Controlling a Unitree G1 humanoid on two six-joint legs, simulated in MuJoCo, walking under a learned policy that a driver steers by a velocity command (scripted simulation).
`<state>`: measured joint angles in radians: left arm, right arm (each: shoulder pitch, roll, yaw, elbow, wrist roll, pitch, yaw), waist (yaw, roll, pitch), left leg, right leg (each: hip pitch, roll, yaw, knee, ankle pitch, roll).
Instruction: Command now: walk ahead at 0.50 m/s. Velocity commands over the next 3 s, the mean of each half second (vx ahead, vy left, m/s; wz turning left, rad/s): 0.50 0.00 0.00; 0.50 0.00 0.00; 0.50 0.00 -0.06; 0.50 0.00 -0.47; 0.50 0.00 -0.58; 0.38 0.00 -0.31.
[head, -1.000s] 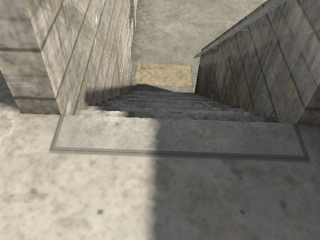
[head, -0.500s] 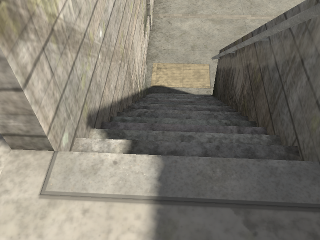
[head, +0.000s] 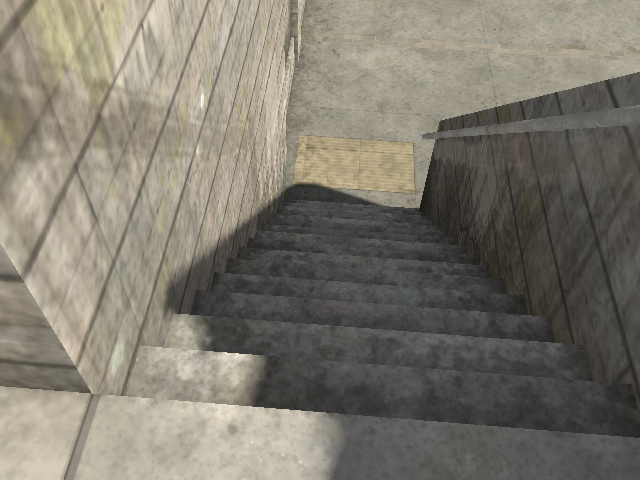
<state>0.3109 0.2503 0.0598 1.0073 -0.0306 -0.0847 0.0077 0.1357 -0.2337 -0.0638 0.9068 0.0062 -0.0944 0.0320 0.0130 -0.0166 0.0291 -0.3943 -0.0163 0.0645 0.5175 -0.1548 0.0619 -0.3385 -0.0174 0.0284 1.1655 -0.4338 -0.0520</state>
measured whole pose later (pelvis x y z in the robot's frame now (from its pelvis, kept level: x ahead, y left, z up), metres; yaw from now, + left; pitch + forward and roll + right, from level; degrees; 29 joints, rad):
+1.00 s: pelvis +0.50 -0.04 -0.02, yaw -2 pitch +2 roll +0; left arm 0.45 0.20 0.05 0.98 0.00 -0.04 0.01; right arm 0.23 -0.24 -0.08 0.91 0.01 -0.04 0.02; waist 0.04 0.00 -0.09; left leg -0.65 0.09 -0.01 1.02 -0.08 0.06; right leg -0.18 0.01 -0.01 0.66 -0.51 -0.03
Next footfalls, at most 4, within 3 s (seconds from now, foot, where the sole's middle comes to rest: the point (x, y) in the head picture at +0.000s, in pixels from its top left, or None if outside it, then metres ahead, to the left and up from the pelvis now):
0.46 right None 0.43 -0.15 -0.77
1.24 left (253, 396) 0.74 0.18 -0.98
1.80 right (336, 359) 0.96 -0.04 -1.19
2.20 left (271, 323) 1.21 0.19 -1.40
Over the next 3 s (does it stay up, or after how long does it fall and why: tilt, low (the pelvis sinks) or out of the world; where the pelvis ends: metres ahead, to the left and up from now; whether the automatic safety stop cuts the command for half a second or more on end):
stays up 1.40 -0.15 -0.86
